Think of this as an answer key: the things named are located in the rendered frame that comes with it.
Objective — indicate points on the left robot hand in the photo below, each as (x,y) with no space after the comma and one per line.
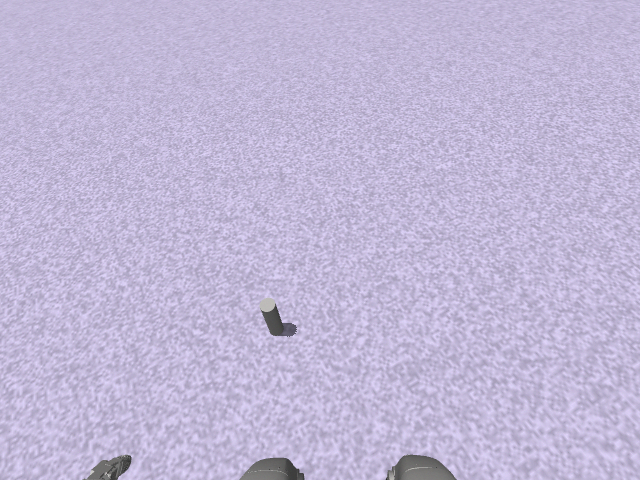
(110,470)

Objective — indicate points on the can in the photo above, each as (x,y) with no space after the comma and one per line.
(271,315)

